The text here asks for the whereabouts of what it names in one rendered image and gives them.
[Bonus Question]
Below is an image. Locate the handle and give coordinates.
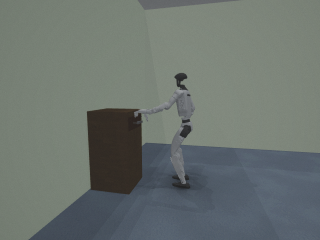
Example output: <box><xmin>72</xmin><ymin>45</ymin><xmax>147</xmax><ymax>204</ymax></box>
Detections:
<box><xmin>133</xmin><ymin>120</ymin><xmax>143</xmax><ymax>124</ymax></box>

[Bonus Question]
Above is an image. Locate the drawer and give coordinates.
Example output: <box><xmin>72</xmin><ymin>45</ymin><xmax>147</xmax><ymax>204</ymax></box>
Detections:
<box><xmin>128</xmin><ymin>114</ymin><xmax>141</xmax><ymax>131</ymax></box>

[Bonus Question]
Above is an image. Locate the robot left upper arm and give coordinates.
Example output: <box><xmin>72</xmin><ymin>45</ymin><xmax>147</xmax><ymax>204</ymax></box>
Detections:
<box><xmin>165</xmin><ymin>89</ymin><xmax>184</xmax><ymax>110</ymax></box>

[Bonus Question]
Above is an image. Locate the right robot thigh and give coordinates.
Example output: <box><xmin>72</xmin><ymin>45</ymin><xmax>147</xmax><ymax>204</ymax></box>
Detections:
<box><xmin>177</xmin><ymin>133</ymin><xmax>189</xmax><ymax>155</ymax></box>

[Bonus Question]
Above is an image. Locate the robot right upper arm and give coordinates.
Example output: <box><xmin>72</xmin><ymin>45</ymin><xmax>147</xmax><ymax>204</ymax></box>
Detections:
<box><xmin>190</xmin><ymin>97</ymin><xmax>195</xmax><ymax>112</ymax></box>

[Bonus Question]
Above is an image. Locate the cabinet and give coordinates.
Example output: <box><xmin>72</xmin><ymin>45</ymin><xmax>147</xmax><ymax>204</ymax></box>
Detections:
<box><xmin>87</xmin><ymin>108</ymin><xmax>142</xmax><ymax>195</ymax></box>

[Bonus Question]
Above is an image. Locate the right robot foot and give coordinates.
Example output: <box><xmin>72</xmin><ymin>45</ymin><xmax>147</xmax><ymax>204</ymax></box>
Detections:
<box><xmin>172</xmin><ymin>174</ymin><xmax>189</xmax><ymax>180</ymax></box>

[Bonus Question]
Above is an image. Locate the left robot forearm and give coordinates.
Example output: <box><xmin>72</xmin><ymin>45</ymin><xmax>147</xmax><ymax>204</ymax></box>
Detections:
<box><xmin>146</xmin><ymin>102</ymin><xmax>168</xmax><ymax>115</ymax></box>

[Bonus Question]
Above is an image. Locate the left robot hand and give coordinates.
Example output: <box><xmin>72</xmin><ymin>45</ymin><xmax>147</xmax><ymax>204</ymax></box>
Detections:
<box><xmin>134</xmin><ymin>109</ymin><xmax>148</xmax><ymax>122</ymax></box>

